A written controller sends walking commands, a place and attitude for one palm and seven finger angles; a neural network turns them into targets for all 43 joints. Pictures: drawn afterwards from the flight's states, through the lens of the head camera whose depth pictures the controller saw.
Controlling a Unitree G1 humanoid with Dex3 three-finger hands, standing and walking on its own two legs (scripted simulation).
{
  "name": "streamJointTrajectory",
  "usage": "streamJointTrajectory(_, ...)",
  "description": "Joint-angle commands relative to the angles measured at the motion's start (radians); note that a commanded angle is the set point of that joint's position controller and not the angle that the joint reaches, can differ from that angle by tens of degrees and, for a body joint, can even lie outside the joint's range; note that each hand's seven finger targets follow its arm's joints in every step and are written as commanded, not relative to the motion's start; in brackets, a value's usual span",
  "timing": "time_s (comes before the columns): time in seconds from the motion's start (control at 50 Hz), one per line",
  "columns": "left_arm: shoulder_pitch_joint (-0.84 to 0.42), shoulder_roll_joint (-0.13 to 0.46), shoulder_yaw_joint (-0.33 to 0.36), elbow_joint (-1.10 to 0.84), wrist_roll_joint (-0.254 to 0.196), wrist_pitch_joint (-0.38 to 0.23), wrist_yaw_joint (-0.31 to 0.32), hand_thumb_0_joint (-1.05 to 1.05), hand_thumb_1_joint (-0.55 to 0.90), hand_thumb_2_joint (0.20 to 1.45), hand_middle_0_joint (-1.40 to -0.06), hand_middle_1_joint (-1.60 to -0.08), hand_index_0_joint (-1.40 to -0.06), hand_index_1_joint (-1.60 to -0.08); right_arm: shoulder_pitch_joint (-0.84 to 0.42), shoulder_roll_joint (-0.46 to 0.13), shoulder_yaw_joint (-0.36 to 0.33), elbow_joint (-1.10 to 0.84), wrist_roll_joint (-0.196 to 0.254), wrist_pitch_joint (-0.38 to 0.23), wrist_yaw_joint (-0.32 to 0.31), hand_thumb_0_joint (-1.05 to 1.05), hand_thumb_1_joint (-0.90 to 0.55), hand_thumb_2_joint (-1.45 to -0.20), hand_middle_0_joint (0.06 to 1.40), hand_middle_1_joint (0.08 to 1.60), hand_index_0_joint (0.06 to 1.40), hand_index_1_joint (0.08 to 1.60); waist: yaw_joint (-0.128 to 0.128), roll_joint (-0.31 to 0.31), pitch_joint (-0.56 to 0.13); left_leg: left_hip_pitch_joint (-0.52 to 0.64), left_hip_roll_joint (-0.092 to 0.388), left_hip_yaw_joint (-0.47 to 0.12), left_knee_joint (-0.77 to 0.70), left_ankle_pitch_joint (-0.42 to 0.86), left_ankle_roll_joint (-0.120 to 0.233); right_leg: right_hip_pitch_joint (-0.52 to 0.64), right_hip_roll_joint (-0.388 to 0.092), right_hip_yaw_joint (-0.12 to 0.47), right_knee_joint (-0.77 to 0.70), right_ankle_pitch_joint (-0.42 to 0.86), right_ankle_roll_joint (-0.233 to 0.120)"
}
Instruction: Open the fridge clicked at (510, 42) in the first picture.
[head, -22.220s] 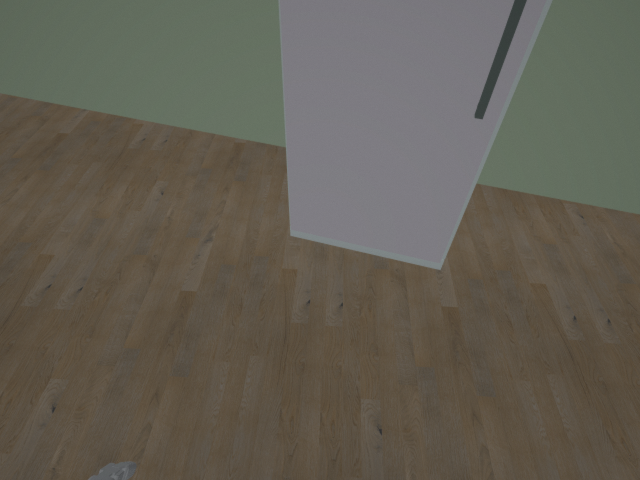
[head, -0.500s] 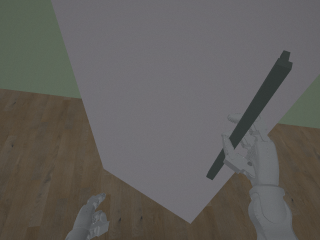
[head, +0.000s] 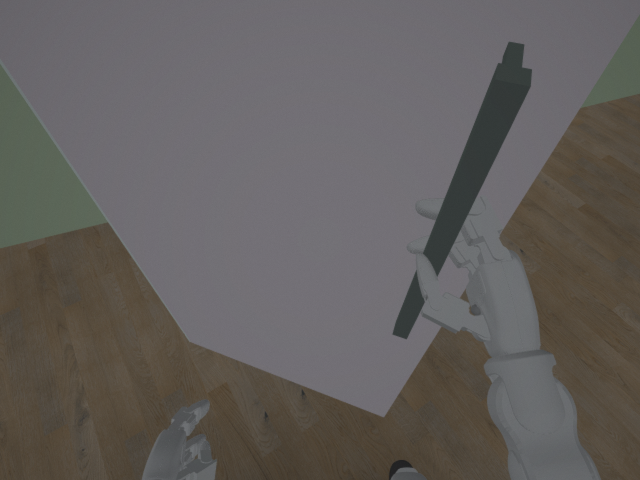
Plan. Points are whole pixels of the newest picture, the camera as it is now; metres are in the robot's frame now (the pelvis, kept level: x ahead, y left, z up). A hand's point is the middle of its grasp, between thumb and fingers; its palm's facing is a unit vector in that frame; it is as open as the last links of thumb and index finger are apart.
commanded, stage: walk backward, drawing the door open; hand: right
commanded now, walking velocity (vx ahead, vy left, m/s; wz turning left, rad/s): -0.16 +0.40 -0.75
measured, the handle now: (438, 238) +0.34 -0.08 +0.16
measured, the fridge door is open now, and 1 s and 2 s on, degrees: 40 73 70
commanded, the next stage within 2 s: stop walking and hold the door back in 0.88 s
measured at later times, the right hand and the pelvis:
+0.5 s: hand (327, 413) +0.16 +0.02 +0.15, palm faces +0.42 +0.87 -0.27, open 7.7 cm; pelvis -0.02 +0.24 +0.00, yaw -26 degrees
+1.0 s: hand out of the picture +0.06 +0.15 +0.15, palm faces +0.83 +0.46 -0.33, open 7.5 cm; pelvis +0.04 +0.46 +0.00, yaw -47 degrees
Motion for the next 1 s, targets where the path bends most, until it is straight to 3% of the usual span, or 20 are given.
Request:
streamJointTrajectory(0.0, -0.163, 0.074, 0.064, -0.157, -0.024, -0.067, 0.031, 0.0, 0.9, 0.9, -0.2, -0.3, -0.2, -0.3, -0.217, -0.048, -0.147, -0.342, 0.01, -0.159, -0.025, 0.0, -0.9, -0.9, 0.45, 1.4, 0.45, 1.4, -0.025, 0.291, -0.259, -0.005, 0.264, -0.06, -0.23, 0.227, 0.178, -0.001, 0.147, -0.24, 0.602, -0.322, -0.038)
streamJointTrajectory(0.04, -0.189, 0.069, 0.045, -0.174, -0.006, -0.096, 0.054, 0.0, 0.9, 0.9, -0.2, -0.3, -0.2, -0.3, -0.199, -0.004, -0.11, -0.344, -0.001, -0.156, 0.004, 0.0, -0.9, -0.9, 0.45, 1.4, 0.45, 1.4, -0.047, 0.299, -0.146, 0.035, 0.279, -0.025, -0.126, 0.537, 0.241, -0.093, 0.075, -0.216, 0.678, -0.416, -0.056)
streamJointTrajectory(0.1, -0.116, 0.071, 0.02, -0.168, -0.003, -0.093, 0.064, 0.0, 0.9, 0.9, -0.2, -0.3, -0.2, -0.3, -0.181, 0.036, -0.083, -0.321, 0.023, -0.167, 0.01, 0.0, -0.9, -0.9, 0.45, 1.4, 0.45, 1.4, 0.025, 0.129, -0.221, 0.019, 0.161, 0.163, 0.221, 0.694, 0.137, 0.176, 0.09, -0.304, 0.116, -0.164, -0.052)
streamJointTrajectory(0.12, -0.075, 0.101, 0.031, -0.161, -0.001, -0.1, 0.063, 0.0, 0.9, 0.9, -0.2, -0.3, -0.2, -0.3, -0.195, 0.037, -0.063, -0.327, 0.029, -0.175, 0.01, 0.0, -0.9, -0.9, 0.45, 1.4, 0.45, 1.4, 0.067, 0.011, -0.265, -0.238, 0.086, 0.176, 0.474, 0.453, 0.053, 0.48, -0.003, -0.166, -0.109, 0.216, -0.093)
streamJointTrajectory(0.14, -0.094, 0.17, 0.063, -0.183, 0.018, -0.112, 0.049, 0.0, 0.9, 0.9, -0.2, -0.3, -0.2, -0.3, -0.198, 0.045, -0.059, -0.341, 0.027, -0.196, 0.011, 0.0, -0.9, -0.9, 0.45, 1.4, 0.45, 1.4, 0.027, -0.271, -0.3, -0.524, -0.053, 0.087, 0.711, -0.223, -0.039, 0.683, -0.369, 0.415, -0.212, 0.693, -0.21)
streamJointTrajectory(0.16, -0.069, 0.208, 0.065, -0.177, 0.016, -0.091, 0.022, 0.0, 0.9, 0.9, -0.2, -0.3, -0.2, -0.3, -0.153, 0.029, -0.059, -0.237, -0.011, -0.207, -0.003, 0.0, -0.9, -0.9, 0.45, 1.4, 0.45, 1.4, 0.053, -0.133, -0.29, -0.527, -0.011, -0.066, 0.835, -0.264, -0.034, 0.672, -0.465, 0.608, -0.231, 0.572, -0.293)
streamJointTrajectory(0.22, -0.195, 0.185, 0.067, -0.184, 0.018, -0.086, 0.016, 0.0, 0.9, 0.9, -0.2, -0.3, -0.2, -0.3, -0.195, -0.049, -0.158, -0.424, -0.001, -0.22, -0.006, 0.0, -0.9, -0.9, 0.45, 1.4, 0.45, 1.4, -0.011, -0.16, -0.186, -0.46, 0.034, -0.158, 0.784, -0.095, -0.045, 0.366, -0.348, 0.395, -0.227, 0.069, -0.294)
streamJointTrajectory(0.28, -0.182, 0.166, 0.061, -0.194, 0.002, -0.083, 0.008, 0.0, 0.9, 0.9, -0.2, -0.3, -0.2, -0.3, -0.101, 0.026, -0.146, -0.316, 0.025, -0.16, -0.018, 0.0, -0.9, -0.9, 0.45, 1.4, 0.45, 1.4, -0.046, -0.233, -0.212, 0.007, -0.026, 0.003, 0.356, -0.004, -0.03, 0.053, -0.133, -0.008, -0.238, -0.209, -0.144)
streamJointTrajectory(0.34, -0.176, 0.161, 0.065, -0.222, -0.02, -0.074, 0.02, 0.0, 0.9, 0.9, -0.2, -0.3, -0.2, -0.3, -0.117, 0.002, -0.178, -0.296, 0.026, -0.148, -0.031, 0.0, -0.9, -0.9, 0.45, 1.4, 0.45, 1.4, -0.053, -0.26, -0.267, 0.203, -0.099, 0.14, 0.059, -0.035, -0.032, 0.016, -0.072, -0.08, -0.167, -0.359, -0.117)
streamJointTrajectory(0.38, -0.15, 0.102, 0.048, -0.216, -0.029, -0.083, 0.033, 0.0, 0.9, 0.9, -0.2, -0.3, -0.2, -0.3, -0.15, -0.032, -0.18, -0.327, 0.034, -0.147, -0.028, 0.0, -0.9, -0.9, 0.45, 1.4, 0.45, 1.4, -0.033, 0.012, -0.237, 0.074, 0.001, 0.065, -0.23, -0.027, -0.002, 0.091, 0.067, -0.201, 0.141, -0.346, -0.066)
streamJointTrajectory(0.4, -0.157, 0.065, 0.039, -0.207, -0.026, -0.077, 0.038, 0.0, 0.9, 0.9, -0.2, -0.3, -0.2, -0.3, -0.163, -0.11, -0.239, -0.363, 0.028, -0.139, -0.036, 0.0, -0.9, -0.9, 0.45, 1.4, 0.45, 1.4, -0.033, 0.294, -0.2, -0.053, 0.199, -0.17, -0.33, -0.068, 0.094, 0.0, 0.138, -0.263, 0.521, -0.379, -0.035)
streamJointTrajectory(0.46, -0.177, 0.09, 0.054, -0.193, -0.003, -0.095, 0.049, 0.0, 0.9, 0.9, -0.2, -0.3, -0.2, -0.3, -0.159, -0.147, -0.292, -0.418, 0.023, -0.143, -0.019, 0.0, -0.9, -0.9, 0.45, 1.4, 0.45, 1.4, -0.053, 0.312, -0.179, -0.071, 0.328, -0.265, -0.225, 0.073, 0.225, -0.111, 0.089, -0.169, 0.944, -0.41, -0.054)
streamJointTrajectory(0.5, -0.17, 0.064, 0.018, -0.192, 0.002, -0.072, 0.055, 0.0, 0.9, 0.9, -0.2, -0.3, -0.2, -0.3, -0.057, -0.089, -0.282, -0.378, 0.046, -0.165, -0.026, 0.0, -0.9, -0.9, 0.45, 1.4, 0.45, 1.4, -0.052, 0.199, -0.211, 0.106, 0.253, 0.017, -0.104, 0.433, 0.202, -0.061, 0.068, -0.271, 0.678, -0.412, -0.04)
streamJointTrajectory(0.62, -0.042, 0.101, 0.02, -0.206, 0.016, -0.09, 0.072, 0.0, 0.9, 0.9, -0.2, -0.3, -0.2, -0.3, 0.013, -0.07, -0.249, -0.368, 0.058, -0.16, -0.032, 0.0, -0.9, -0.9, 0.45, 1.4, 0.45, 1.4, -0.005, 0.121, -0.3, -0.005, 0.186, 0.072, 0.099, 0.459, 0.124, 0.315, 0.064, -0.318, -0.067, -0.145, -0.073)
streamJointTrajectory(0.66, -0.043, 0.187, 0.051, -0.232, 0.021, -0.086, 0.07, 0.0, 0.9, 0.9, -0.2, -0.3, -0.2, -0.3, 0.018, -0.064, -0.236, -0.333, 0.046, -0.186, -0.034, 0.0, -0.9, -0.9, 0.45, 1.4, 0.45, 1.4, -0.009, -0.269, -0.247, -0.518, 0.022, 0.095, 0.52, -0.216, -0.057, 0.676, -0.414, 0.332, -0.215, 0.672, -0.248)
streamJointTrajectory(0.68, -0.048, 0.202, 0.056, -0.226, 0.032, -0.089, 0.05, 0.0, 0.9, 0.9, -0.2, -0.3, -0.2, -0.3, 0.024, -0.09, -0.278, -0.342, 0.009, -0.219, -0.035, 0.0, -0.9, -0.9, 0.45, 1.4, 0.45, 1.4, -0.024, -0.139, -0.266, -0.539, 0.013, -0.031, 0.66, -0.252, -0.07, 0.657, -0.497, 0.406, -0.192, 0.731, -0.328)
streamJointTrajectory(0.78, -0.102, 0.18, 0.06, -0.161, 0.008, -0.097, 0.038, 0.0, 0.9, 0.9, -0.2, -0.3, -0.2, -0.3, 0.033, -0.08, -0.298, -0.33, 0.032, -0.179, -0.029, 0.0, -0.9, -0.9, 0.45, 1.4, 0.45, 1.4, -0.04, -0.221, -0.17, -0.29, 0.038, -0.024, 0.489, 0.014, -0.053, 0.334, -0.215, -0.013, -0.179, 0.31, -0.174)
streamJointTrajectory(0.9, -0.13, 0.177, 0.054, -0.199, -0.016, -0.098, 0.037, 0.0, 0.9, 0.9, -0.2, -0.3, -0.2, -0.3, 0.084, -0.126, -0.387, -0.289, 0.063, -0.173, -0.069, 0.0, -0.9, -0.9, 0.45, 1.4, 0.45, 1.4, -0.056, -0.239, -0.162, 0.122, -0.072, 0.126, 0.055, -0.037, -0.059, 0.031, -0.102, -0.029, -0.2, -0.303, -0.148)
streamJointTrajectory(0.94, -0.116, 0.127, 0.047, -0.182, -0.017, -0.095, 0.037, 0.0, 0.9, 0.9, -0.2, -0.3, -0.2, -0.3, 0.086, -0.198, -0.437, -0.33, 0.059, -0.173, -0.074, 0.0, -0.9, -0.9, 0.45, 1.4, 0.45, 1.4, -0.055, 0.086, -0.174, 0.082, 0.059, 0.041, -0.241, 0.049, -0.019, 0.052, 0.083, -0.162, 0.15, -0.33, -0.071)
streamJointTrajectory(0.98, -0.139, 0.105, 0.032, -0.166, 0.0, -0.09, 0.048, 0.0, 0.9, 0.9, -0.2, -0.3, -0.2, -0.3, 0.073, -0.275, -0.532, -0.187, 0.051, -0.143, -0.105, 0.0, -0.9, -0.9, 0.45, 1.4, 0.45, 1.4, -0.07, 0.323, -0.211, -0.007, 0.414, -0.354, -0.293, 0.095, 0.15, -0.152, 0.136, -0.173, 0.761, -0.455, -0.048)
